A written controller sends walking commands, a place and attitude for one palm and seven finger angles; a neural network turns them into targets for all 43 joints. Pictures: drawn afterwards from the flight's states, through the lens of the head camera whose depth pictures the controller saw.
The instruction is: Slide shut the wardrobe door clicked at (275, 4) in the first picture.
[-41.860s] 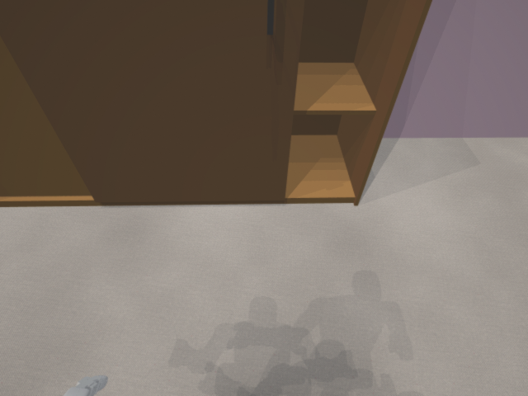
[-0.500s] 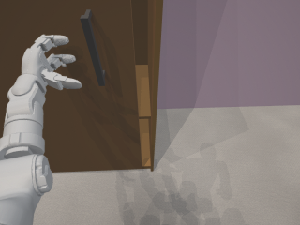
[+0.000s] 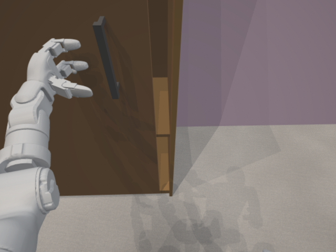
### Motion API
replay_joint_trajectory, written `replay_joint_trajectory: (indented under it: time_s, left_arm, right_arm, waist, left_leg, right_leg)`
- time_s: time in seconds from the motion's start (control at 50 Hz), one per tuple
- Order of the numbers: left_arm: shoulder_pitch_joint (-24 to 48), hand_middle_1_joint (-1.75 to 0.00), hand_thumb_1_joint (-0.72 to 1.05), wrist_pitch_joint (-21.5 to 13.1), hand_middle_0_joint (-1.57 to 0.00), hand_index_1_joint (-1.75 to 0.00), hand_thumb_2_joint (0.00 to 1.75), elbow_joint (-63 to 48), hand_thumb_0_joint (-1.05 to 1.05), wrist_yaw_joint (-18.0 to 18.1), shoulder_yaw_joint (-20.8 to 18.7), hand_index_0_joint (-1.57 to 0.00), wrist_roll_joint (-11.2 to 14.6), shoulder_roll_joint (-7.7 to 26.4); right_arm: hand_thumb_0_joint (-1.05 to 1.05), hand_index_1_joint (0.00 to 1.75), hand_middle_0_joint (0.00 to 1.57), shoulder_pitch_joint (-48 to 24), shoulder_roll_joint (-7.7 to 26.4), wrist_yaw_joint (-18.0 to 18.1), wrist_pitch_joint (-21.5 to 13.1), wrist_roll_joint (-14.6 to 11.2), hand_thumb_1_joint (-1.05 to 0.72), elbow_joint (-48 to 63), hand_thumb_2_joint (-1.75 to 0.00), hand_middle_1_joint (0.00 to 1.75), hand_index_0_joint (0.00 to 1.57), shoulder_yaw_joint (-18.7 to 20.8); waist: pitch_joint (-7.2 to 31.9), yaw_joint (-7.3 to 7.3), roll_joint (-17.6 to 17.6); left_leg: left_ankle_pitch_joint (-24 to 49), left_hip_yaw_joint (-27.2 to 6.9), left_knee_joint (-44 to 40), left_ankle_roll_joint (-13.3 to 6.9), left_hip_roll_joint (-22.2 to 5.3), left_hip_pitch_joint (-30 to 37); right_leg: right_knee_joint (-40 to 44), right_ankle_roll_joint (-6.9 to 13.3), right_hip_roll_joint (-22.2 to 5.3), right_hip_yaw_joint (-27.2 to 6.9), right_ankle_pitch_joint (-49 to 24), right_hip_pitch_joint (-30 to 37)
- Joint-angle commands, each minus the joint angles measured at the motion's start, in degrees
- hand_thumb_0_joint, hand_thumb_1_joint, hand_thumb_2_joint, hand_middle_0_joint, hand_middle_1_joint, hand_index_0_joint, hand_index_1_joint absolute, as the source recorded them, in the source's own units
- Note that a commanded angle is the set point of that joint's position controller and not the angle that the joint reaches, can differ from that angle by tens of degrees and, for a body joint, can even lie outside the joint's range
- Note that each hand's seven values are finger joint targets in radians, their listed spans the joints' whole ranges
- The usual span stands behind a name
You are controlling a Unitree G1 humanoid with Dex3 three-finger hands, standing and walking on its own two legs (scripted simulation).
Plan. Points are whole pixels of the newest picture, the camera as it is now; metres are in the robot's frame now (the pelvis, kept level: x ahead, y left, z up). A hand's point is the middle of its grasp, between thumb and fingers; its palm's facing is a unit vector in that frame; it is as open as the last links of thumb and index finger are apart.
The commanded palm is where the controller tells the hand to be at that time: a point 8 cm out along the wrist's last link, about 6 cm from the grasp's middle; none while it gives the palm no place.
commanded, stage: move the hooked fingers beside the handle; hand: left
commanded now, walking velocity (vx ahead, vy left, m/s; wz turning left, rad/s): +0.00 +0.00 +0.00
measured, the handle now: (109, 61) +0.52 +0.15 +0.19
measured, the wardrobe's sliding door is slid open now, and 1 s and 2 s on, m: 0.06 0.06 0.06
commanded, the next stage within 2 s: feel for the door with the fingertips in 0.40 s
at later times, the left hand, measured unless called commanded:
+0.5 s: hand (75, 74) +0.46 +0.22 +0.20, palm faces +0.03 -1.00 +0.01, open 14.0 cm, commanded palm +0.44 +0.26 +0.20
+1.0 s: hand (98, 71) +0.47 +0.17 +0.20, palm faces +0.04 -1.00 +0.03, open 14.0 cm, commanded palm +0.45 +0.22 +0.20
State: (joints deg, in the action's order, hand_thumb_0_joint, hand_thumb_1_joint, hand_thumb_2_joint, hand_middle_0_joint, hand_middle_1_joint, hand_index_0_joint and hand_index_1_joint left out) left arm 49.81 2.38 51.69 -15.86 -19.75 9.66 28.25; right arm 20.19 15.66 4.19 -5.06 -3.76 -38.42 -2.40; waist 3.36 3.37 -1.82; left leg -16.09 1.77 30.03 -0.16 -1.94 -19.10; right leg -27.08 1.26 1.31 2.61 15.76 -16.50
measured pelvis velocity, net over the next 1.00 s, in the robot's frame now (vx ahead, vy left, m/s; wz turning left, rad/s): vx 0.00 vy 0.01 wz -0.01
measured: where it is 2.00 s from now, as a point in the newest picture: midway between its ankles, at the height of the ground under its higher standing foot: outside the picture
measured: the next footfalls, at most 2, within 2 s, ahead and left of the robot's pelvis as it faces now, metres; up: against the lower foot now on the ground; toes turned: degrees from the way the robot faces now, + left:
none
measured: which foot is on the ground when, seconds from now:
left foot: down 0.00-1.00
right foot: down 0.00-1.00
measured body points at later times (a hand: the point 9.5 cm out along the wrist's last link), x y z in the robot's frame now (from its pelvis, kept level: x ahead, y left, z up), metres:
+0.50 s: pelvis +0.00 +0.01 +0.00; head +0.03 +0.00 +0.45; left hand +0.46 +0.27 +0.20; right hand +0.05 -0.26 -0.11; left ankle -0.01 +0.12 -0.74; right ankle -0.02 -0.11 -0.74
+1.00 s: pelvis +0.00 +0.01 +0.00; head +0.02 +0.00 +0.45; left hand +0.46 +0.22 +0.20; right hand +0.10 -0.24 -0.11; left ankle -0.01 +0.12 -0.74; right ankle -0.02 -0.11 -0.74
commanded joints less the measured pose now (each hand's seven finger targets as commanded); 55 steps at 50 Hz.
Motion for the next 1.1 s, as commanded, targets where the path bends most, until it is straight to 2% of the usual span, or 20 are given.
replay_joint_trajectory:
  time_s: [0.0,0.04,0.14,0.22,0.28,0.34,0.42,0.46,0.48,0.54,0.58,0.64,0.74,0.76,0.82,0.84,0.9,0.96,1.04,1.08]
  left_arm:
    - [25.6,-1.2,-0.5,-1.4,-0.3,-1.2,0.3,-9.3,0.0,0.0,-0.8,-0.3,0.6,12.6]
    - [28.7,-1.2,-0.5,-3.8,-0.3,-1.2,0.3,-15.0,0.0,0.6,-0.9,-0.3,0.2,13.4]
    - [32.5,-1.2,-0.5,-7.5,-0.3,-1.2,0.3,-18.6,0.0,1.5,-3.6,-0.3,1.2,15.9]
    - [30.2,-1.2,-0.5,-5.3,-0.3,-1.2,0.3,-8.8,0.0,1.6,-3.7,-0.3,-0.6,17.0]
    - [26.9,-1.2,-0.5,-4.0,-0.3,-1.2,0.3,-4.2,0.0,1.4,-2.9,-0.3,-2.0,17.0]
    - [28.0,-1.2,-0.5,-5.2,-0.3,-1.2,0.3,-6.1,0.0,0.2,-1.6,-0.3,-0.9,15.3]
    - [31.8,-1.2,-0.5,-8.3,-0.3,-1.2,0.3,-12.8,0.0,-0.7,-4.0,-0.3,0.7,17.8]
    - [32.2,-1.2,-0.5,-8.6,-0.3,-1.2,0.3,-14.2,0.0,-0.7,-2.9,-0.3,0.8,15.7]
    - [30.8,-1.2,-0.5,-8.2,-0.3,-1.2,0.3,-13.5,0.0,-0.6,-3.4,-0.3,0.7,16.0]
    - [30.2,-1.2,-0.5,-6.0,-0.3,-1.2,0.3,-13.0,0.0,0.1,-0.3,-0.3,0.7,11.7]
    - [27.4,-1.2,-0.5,-4.3,-0.3,-1.2,0.3,-13.2,0.0,0.8,0.2,-0.3,0.6,10.5]
    - [27.3,-1.2,-0.5,-3.0,-0.3,-1.2,0.3,-15.9,0.0,2.3,0.7,-0.3,0.6,8.9]
    - [27.9,-1.2,-0.5,-2.9,-0.3,-1.2,0.3,-18.5,0.0,5.5,0.5,-0.3,0.9,7.0]
    - [30.0,-1.2,-0.5,-3.3,-0.3,-1.2,0.3,-21.1,0.0,6.1,2.3,-0.3,0.6,4.9]
    - [28.9,-1.2,-0.5,-3.7,-0.3,-1.2,0.3,-22.3,0.0,8.1,0.6,-0.3,-0.2,5.9]
    - [28.3,-1.2,-0.5,-3.4,-0.3,-1.2,0.3,-21.7,0.0,8.6,0.5,-0.3,-0.5,5.8]
    - [28.9,-1.2,-0.5,-2.0,-0.3,-1.2,0.3,-16.5,0.0,9.5,-0.5,-0.3,-1.6,7.3]
    - [30.1,-1.2,-0.5,-1.9,-0.3,-1.2,0.3,-12.8,0.0,9.7,-1.7,-0.3,-2.7,9.8]
    - [34.1,-1.2,-0.5,-4.5,-0.3,-1.2,0.3,-12.6,0.0,8.4,-1.0,-0.3,-3.0,10.6]
    - [35.9,-1.2,-0.5,-5.8,-0.3,-1.2,0.3,-13.3,0.0,7.1,0.7,-0.3,-2.4,8.5]
  right_arm:
    - [0.0,0.3,0.2,0.9,8.8,0.6,-2.0,0.1,-0.9,6.9,-0.9,0.3,0.2,3.3]
    - [0.0,0.3,0.2,0.7,8.4,0.4,-2.2,0.4,-0.9,7.3,-0.9,0.3,0.2,3.4]
    - [0.0,0.3,0.2,1.0,8.5,0.6,-3.0,0.6,-0.9,6.4,-0.9,0.3,0.2,3.5]
    - [0.0,0.3,0.2,1.7,8.8,0.7,-2.7,0.5,-0.9,5.2,-0.9,0.3,0.2,3.0]
    - [0.0,0.3,0.2,2.1,8.9,0.6,-2.2,0.5,-0.9,5.7,-0.9,0.3,0.2,2.9]
    - [0.0,0.3,0.2,2.8,9.0,0.6,-2.2,0.6,-0.9,6.5,-0.9,0.3,0.2,3.2]
    - [0.0,0.3,0.2,3.1,9.1,0.7,-2.5,0.7,-0.9,6.6,-0.9,0.3,0.2,3.7]
    - [0.0,0.3,0.2,2.6,8.7,0.6,-3.0,0.6,-0.9,6.4,-0.9,0.3,0.2,3.7]
    - [0.0,0.3,0.2,2.7,8.8,0.5,-3.0,0.7,-0.9,6.1,-0.9,0.3,0.2,3.7]
    - [0.0,0.3,0.2,2.3,8.6,0.2,-3.1,0.5,-0.9,5.8,-0.9,0.3,0.2,3.7]
    - [0.0,0.3,0.2,2.1,8.6,-0.1,-3.1,0.4,-0.9,5.9,-0.9,0.3,0.2,3.8]
    - [0.0,0.3,0.2,1.6,8.4,-0.4,-3.1,0.5,-0.9,6.5,-0.9,0.3,0.2,3.7]
    - [0.0,0.3,0.2,1.0,8.0,-0.7,-3.3,0.8,-0.9,6.4,-0.9,0.3,0.2,3.7]
    - [0.0,0.3,0.2,0.6,7.7,-0.8,-3.4,0.8,-0.9,6.5,-0.9,0.3,0.2,3.7]
    - [0.0,0.3,0.2,0.1,7.4,-1.1,-3.5,1.1,-0.9,6.3,-0.9,0.3,0.2,3.7]
    - [0.0,0.3,0.2,-0.1,7.2,-1.2,-3.3,1.1,-0.9,6.3,-0.9,0.3,0.2,3.6]
    - [0.0,0.3,0.2,-0.5,7.0,-0.8,-2.6,1.0,-0.9,5.9,-0.9,0.3,0.2,3.2]
    - [0.0,0.3,0.2,-0.3,7.0,-0.4,-2.0,1.0,-0.9,6.1,-0.9,0.3,0.2,2.9]
    - [0.0,0.3,0.2,0.8,7.1,-0.1,-2.1,1.1,-0.9,5.9,-0.9,0.3,0.2,3.1]
    - [0.0,0.3,0.2,1.3,6.9,-0.1,-2.4,1.1,-0.9,5.8,-0.9,0.3,0.2,3.2]
  waist:
    - [14.5,0.92,0.9]
    - [18.8,1.05,-2.7]
    - [22.6,1.37,-1.4]
    - [15.3,1.43,-2.0]
    - [13.2,0.96,-1.2]
    - [17.0,1.51,0.8]
    - [23.1,1.44,-0.9]
    - [23.0,1.65,-2.9]
    - [22.1,1.32,-2.9]
    - [18.0,1.91,-3.9]
    - [17.6,1.22,-5.1]
    - [18.3,0.78,-4.5]
    - [18.4,0.75,0.1]
    - [19.8,1.09,-1.3]
    - [21.6,-0.02,-2.5]
    - [21.7,-0.1,-1.2]
    - [16.9,0.26,1.9]
    - [15.7,0.3,2.6]
    - [19.4,1.27,0.4]
    - [21.4,1.78,-1.6]
  left_leg:
    - [15.7,-1.4,-1.7,-2.6,1.8,8.6]
    - [18.0,-1.6,-1.1,-2.6,1.8,11.7]
    - [20.2,-2.2,-0.7,-2.6,1.3,14.5]
    - [15.7,-1.6,-1.5,-2.5,1.8,9.3]
    - [14.9,-1.5,-1.7,-2.5,1.7,7.0]
    - [16.2,-1.4,-1.2,-2.6,1.5,8.6]
    - [19.8,-1.8,-0.3,-2.6,1.2,12.6]
    - [21.2,-2.1,-0.2,-2.4,1.0,14.6]
    - [21.6,-2.1,-0.2,-2.3,0.9,14.2]
    - [20.3,-2.2,-0.6,-2.2,1.0,13.5]
    - [21.0,-2.4,-0.7,-1.9,0.9,13.6]
    - [22.7,-2.8,-0.9,-1.7,0.9,14.1]
    - [23.0,-3.1,-1.0,-1.8,0.5,14.0]
    - [23.8,-3.1,-1.0,-1.7,0.5,15.5]
    - [25.4,-2.9,-0.6,-1.5,0.5,16.8]
    - [25.5,-2.8,-0.7,-1.6,0.5,16.2]
    - [20.5,-1.9,-1.5,-2.0,0.9,11.4]
    - [17.9,-1.3,-1.9,-2.4,1.3,9.0]
    - [18.8,-1.1,-0.9,-2.4,1.4,10.9]
    - [20.5,-1.3,-0.4,-2.2,1.5,12.8]
  right_leg:
    - [2.6,-0.4,-0.2,-1.4,-19.5,1.5]
    - [2.0,-0.2,-0.1,-1.7,-20.7,2.2]
    - [1.8,-0.4,0.4,-1.8,-22.0,3.7]
    - [2.4,-0.4,0.1,-1.5,-18.5,1.5]
    - [2.2,-0.3,-0.3,-1.5,-18.2,0.9]
    - [1.8,-0.5,-0.1,-1.7,-19.8,1.8]
    - [1.1,-0.4,0.3,-2.0,-22.1,3.5]
    - [1.2,-0.4,0.5,-1.7,-22.3,2.1]
    - [1.2,-0.3,0.6,-1.5,-22.3,1.8]
    - [1.8,-0.2,0.7,-0.9,-20.2,-0.9]
    - [1.7,0.1,0.7,-0.6,-19.8,-1.3]
    - [1.4,0.3,0.8,-0.1,-20.4,-0.7]
    - [1.2,0.0,0.9,-0.1,-20.5,0.0]
    - [1.0,0.0,0.8,-0.2,-20.9,-0.3]
    - [0.7,0.1,0.8,-0.4,-21.6,0.6]
    - [0.6,0.1,0.7,-0.4,-22.2,1.3]
    - [1.2,-0.2,0.4,-0.8,-20.9,2.0]
    - [1.5,-0.3,0.1,-1.4,-20.2,2.9]
    - [1.3,-0.3,-0.1,-2.1,-21.9,3.5]
    - [1.0,-0.2,0.1,-2.0,-23.4,3.5]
